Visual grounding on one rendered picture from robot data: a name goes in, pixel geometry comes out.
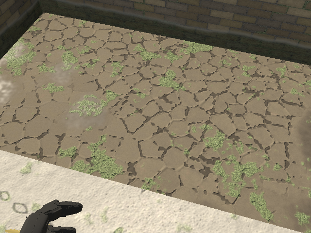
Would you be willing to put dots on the robot left hand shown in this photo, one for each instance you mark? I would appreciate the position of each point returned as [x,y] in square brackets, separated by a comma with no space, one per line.
[38,222]

